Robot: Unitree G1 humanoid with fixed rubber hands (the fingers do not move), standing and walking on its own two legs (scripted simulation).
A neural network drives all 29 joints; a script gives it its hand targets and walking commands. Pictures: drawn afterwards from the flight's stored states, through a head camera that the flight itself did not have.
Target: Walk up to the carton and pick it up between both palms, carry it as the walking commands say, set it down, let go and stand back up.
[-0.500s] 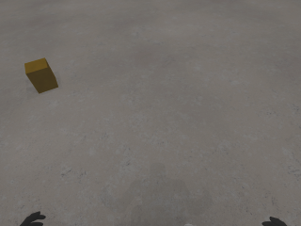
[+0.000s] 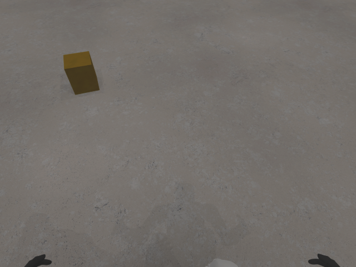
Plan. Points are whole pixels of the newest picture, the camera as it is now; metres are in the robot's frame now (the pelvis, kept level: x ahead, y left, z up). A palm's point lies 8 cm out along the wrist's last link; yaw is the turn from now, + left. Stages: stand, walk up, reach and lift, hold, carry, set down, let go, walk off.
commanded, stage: walk up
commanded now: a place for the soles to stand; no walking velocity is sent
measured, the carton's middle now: (82, 73) +1.68 +0.69 -0.62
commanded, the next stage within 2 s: none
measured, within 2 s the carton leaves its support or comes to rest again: neither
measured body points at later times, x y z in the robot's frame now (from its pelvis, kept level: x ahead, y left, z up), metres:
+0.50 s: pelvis +0.20 +0.13 +0.00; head +0.23 +0.14 +0.45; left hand +0.24 +0.49 -0.08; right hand +0.39 -0.18 -0.06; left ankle +0.27 +0.27 -0.71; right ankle +0.13 -0.06 -0.65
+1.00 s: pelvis +0.37 +0.19 +0.02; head +0.36 +0.16 +0.47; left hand +0.37 +0.55 -0.03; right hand +0.57 -0.10 -0.06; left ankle +0.37 +0.35 -0.65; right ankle +0.44 +0.08 -0.71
